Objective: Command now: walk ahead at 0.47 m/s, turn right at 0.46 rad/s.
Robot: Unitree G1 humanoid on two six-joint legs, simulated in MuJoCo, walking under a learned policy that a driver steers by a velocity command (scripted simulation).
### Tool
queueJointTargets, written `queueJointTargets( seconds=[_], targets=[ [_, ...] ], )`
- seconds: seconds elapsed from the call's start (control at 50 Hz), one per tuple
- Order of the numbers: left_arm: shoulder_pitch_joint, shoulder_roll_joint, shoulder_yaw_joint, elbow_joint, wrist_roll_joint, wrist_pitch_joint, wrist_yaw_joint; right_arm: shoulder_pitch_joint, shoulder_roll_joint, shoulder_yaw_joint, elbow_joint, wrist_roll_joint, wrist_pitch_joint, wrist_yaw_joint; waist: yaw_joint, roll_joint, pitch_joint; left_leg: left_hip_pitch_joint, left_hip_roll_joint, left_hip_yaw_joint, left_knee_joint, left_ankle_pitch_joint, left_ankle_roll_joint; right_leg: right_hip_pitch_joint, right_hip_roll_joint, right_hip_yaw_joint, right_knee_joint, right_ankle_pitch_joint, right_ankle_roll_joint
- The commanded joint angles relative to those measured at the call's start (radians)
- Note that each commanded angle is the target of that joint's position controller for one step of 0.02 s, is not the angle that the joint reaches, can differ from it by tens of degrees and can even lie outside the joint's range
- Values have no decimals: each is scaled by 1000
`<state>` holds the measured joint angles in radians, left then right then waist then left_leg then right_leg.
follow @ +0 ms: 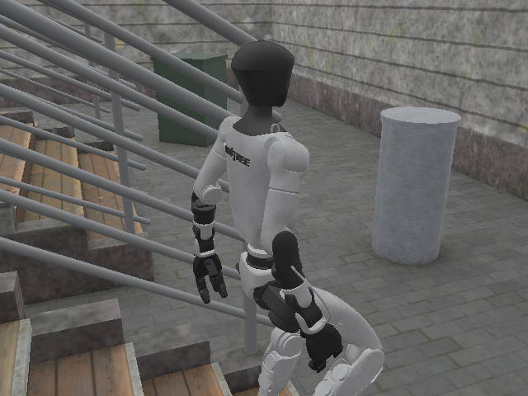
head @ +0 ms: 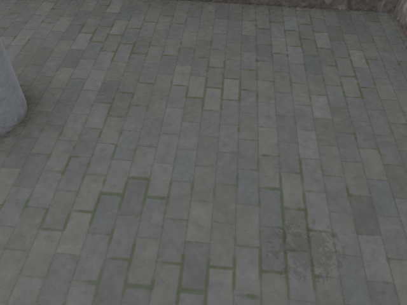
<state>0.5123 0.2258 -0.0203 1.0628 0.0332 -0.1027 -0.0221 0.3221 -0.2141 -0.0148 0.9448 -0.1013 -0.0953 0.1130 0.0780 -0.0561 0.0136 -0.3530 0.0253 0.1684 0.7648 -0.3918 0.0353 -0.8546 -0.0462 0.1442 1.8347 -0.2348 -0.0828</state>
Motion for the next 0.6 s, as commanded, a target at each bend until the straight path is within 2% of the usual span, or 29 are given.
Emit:
queueJointTargets(
  seconds=[0.02,0.04,0.06,0.08,0.1,0.12,0.14,0.16,0.18,0.2,0.22,0.24,0.26,0.28,0.3,0.32,0.34,0.36,0.38,0.42,0.44,0.46,0.48,0.5,0.52,0.54,0.56,0.58,0.6],
  targets=[
    [43,-51,-11,-69,-2,13,27,127,56,28,-21,24,-40,-22,-31,48,185,-34,377,-450,-487,-69,203,-372,-108,63,-268,291,4],
    [33,-51,-10,-75,23,22,10,144,73,41,-20,31,-57,-55,-25,146,146,-6,353,-406,-523,-8,207,-334,-106,58,-385,343,-18],
    [-26,-33,-2,-106,33,33,-6,161,66,50,11,3,-61,-75,-23,145,146,-37,366,-377,-545,35,208,-310,-99,44,-399,401,-29],
    [33,-67,-14,-82,63,48,-32,163,43,43,46,-9,-57,-92,-3,150,119,-23,350,-338,-482,122,215,-344,-80,69,-304,470,-39],
    [37,-41,-10,-93,66,51,-55,176,26,43,70,-22,-55,-99,-12,109,108,37,342,-285,-445,148,213,-416,-65,82,-291,473,-41],
    [-19,-31,-21,-119,56,40,-69,129,54,57,70,-43,-56,-115,-11,37,94,112,322,-240,-418,203,183,-467,-79,134,-420,537,-37],
    [-84,2,-10,-146,64,25,-71,124,65,66,58,-37,-65,-126,-27,7,67,114,283,-172,-400,197,168,-396,-74,89,-576,603,-36],
    [-128,19,0,-177,49,26,-71,154,73,80,79,-43,-80,-135,-24,52,53,69,270,-114,-412,199,156,-259,-96,36,-603,641,-41],
    [-179,41,2,-199,37,28,-73,158,82,93,85,-50,-97,-143,-27,50,81,20,251,-48,-394,142,123,-157,-101,24,-698,761,-26],
    [-203,27,7,-214,32,39,-83,228,66,97,117,-54,-106,-150,-49,36,70,-25,238,32,-385,90,95,-28,-95,-34,-754,826,-19],
    [-269,33,8,-229,45,33,-84,283,44,97,129,-39,-113,-154,-81,69,107,2,237,28,-381,93,105,-8,-79,-50,-772,841,-9],
    [-318,28,12,-238,47,32,-84,337,43,100,148,-34,-107,-154,-106,82,134,82,261,19,-378,109,113,-30,-84,-46,-837,820,-14],
    [-319,18,15,-231,43,36,-83,421,54,105,170,-26,-104,-149,-128,102,185,186,312,-20,-383,130,117,-85,-98,-44,-894,797,-22],
    [-383,24,19,-243,42,32,-81,440,53,101,172,-15,-92,-147,-158,110,209,283,316,-38,-369,148,119,-140,-109,-46,-1003,761,-27],
    [-433,24,18,-255,44,33,-80,440,54,98,162,-15,-83,-148,-173,120,217,348,322,-51,-345,147,117,-141,-119,-62,-1088,727,-25],
    [-550,26,16,-287,47,38,-82,415,26,88,151,-20,-71,-151,-195,159,227,381,295,-31,-340,132,112,-121,-121,-90,-1169,678,-27],
    [-557,14,9,-286,52,42,-76,442,54,84,136,-5,-59,-155,-219,127,225,404,291,-29,-320,152,116,-78,-121,-115,-1225,661,-11],
    [-588,3,10,-288,52,55,-75,443,42,82,140,-9,-48,-158,-222,128,204,411,291,-34,-309,147,127,-4,-115,-147,-1257,637,4],
    [-593,-1,5,-285,57,59,-75,446,33,74,138,-1,-37,-160,-232,125,228,428,303,-40,-304,146,128,10,-122,-152,-1305,614,14],
    [-643,4,5,-277,67,52,-76,455,21,61,147,22,-14,-168,-261,85,242,497,301,-45,-270,183,124,21,-125,-161,-1437,518,26],
    [-672,15,6,-267,67,48,-70,470,20,54,154,28,3,-167,-278,77,249,503,303,-67,-249,216,126,50,-118,-168,-1494,475,28],
    [-682,13,3,-267,73,44,-66,496,7,43,158,28,15,-171,-292,62,221,521,288,-71,-223,298,125,109,-94,-185,-1519,443,34],
    [-725,50,33,-287,-138,51,-68,301,-146,-35,124,169,57,-171,-233,-3,366,311,252,-36,45,588,80,209,17,-230,-1533,360,17],
    [-523,78,45,-225,-125,52,-64,352,-120,-28,126,159,65,-162,-167,-32,149,195,232,-24,302,655,71,586,49,-258,-1534,531,-3],
    [-321,119,74,-154,-80,63,-53,356,-73,-26,153,158,59,-153,-84,29,-17,-5,198,-25,549,460,33,950,-16,-200,-1485,745,-42],
    [-70,182,104,-97,-51,76,-33,255,-20,-25,133,150,34,-143,60,-99,-191,-349,63,-32,1021,-291,-40,1364,-202,-40,-1343,1145,-158],
    [78,272,117,-41,-27,71,-19,269,-9,-19,81,172,-11,-116,116,-243,-453,-593,26,-238,1363,-567,-32,1703,-366,3,-1019,1627,-248],
    [126,241,120,-41,-42,80,-17,235,-74,-39,33,214,-40,-91,151,-252,-581,-758,39,-369,1312,-494,-27,1778,-427,92,-1037,1361,-315],
    [100,248,123,-28,-47,93,-9,129,-49,-30,-49,224,-36,-91,117,-196,-582,-865,70,-343,1207,-433,-29,1702,-436,160,-1172,829,-298]
  ],
)
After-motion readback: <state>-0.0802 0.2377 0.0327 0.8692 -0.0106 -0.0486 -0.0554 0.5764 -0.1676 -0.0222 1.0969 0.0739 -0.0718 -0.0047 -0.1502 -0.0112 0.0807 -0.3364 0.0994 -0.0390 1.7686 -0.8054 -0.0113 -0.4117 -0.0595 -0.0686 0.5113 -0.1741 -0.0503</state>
